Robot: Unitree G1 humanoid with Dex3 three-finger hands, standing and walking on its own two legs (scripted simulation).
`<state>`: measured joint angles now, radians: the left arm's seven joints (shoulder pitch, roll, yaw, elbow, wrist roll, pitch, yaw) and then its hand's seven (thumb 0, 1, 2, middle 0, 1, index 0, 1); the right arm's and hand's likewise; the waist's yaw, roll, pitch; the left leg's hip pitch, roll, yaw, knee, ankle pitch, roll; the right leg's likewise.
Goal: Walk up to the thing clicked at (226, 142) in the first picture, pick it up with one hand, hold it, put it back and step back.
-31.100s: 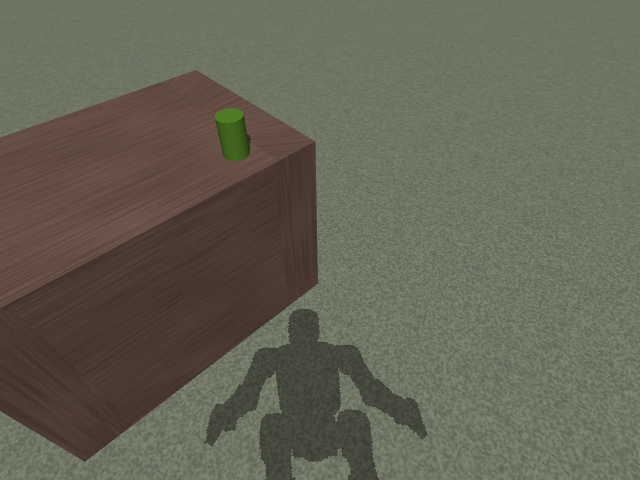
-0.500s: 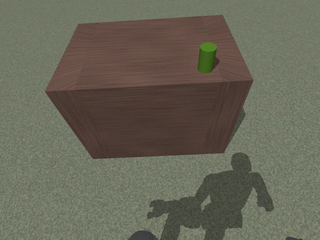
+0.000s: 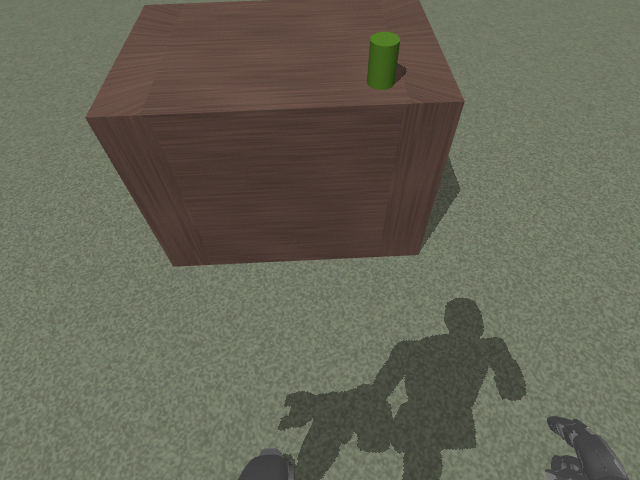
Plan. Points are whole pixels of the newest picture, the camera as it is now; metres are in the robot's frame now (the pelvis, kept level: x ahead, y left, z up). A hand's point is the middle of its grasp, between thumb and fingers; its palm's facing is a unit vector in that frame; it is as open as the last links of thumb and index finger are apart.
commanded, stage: step back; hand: right
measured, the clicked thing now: (382, 61) +1.03 -0.14 -0.04
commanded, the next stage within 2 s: stand in 1.14 s
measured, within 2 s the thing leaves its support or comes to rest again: neither
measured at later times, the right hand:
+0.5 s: hand out of the picture -0.01 -0.26 -0.14, palm faces -0.09 +0.94 -0.34, open 7.4 cm
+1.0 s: hand out of the picture +0.07 -0.22 -0.13, palm faces -0.11 +0.93 -0.35, open 7.4 cm
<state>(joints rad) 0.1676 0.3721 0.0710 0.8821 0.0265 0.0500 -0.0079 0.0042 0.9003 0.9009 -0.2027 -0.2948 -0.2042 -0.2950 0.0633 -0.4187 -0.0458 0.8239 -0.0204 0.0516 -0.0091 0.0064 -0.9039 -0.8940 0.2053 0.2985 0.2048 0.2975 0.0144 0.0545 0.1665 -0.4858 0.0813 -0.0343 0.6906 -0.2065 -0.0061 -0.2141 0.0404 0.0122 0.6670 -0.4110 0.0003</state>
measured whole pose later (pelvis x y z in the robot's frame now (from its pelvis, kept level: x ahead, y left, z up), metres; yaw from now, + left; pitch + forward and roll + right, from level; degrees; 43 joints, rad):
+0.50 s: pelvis -0.09 -0.01 +0.01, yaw +4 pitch -3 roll +1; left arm 0.23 0.40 0.08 1.00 0.02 0.01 -0.03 0.01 0.90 0.90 -0.20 -0.29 -0.20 -0.29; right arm 0.22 -0.34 -0.04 0.99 -0.04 0.00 0.03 0.01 -0.90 -0.89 0.21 0.30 0.21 0.30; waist 0.00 -0.01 0.05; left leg -0.25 0.01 0.00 0.59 -0.29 0.00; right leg -0.26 -0.01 -0.01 0.62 -0.36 -0.01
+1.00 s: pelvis -0.04 +0.02 +0.02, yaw +6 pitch -1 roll -1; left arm 0.14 0.38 0.04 1.04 0.01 -0.03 -0.01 0.01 0.90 0.90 -0.20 -0.29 -0.20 -0.29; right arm 0.13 -0.33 -0.04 1.04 -0.02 -0.02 0.01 0.01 -0.91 -0.89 0.20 0.30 0.20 0.30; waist 0.01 -0.01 0.06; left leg -0.24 0.01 0.00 0.57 -0.30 0.00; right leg -0.18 -0.02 -0.01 0.53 -0.32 0.02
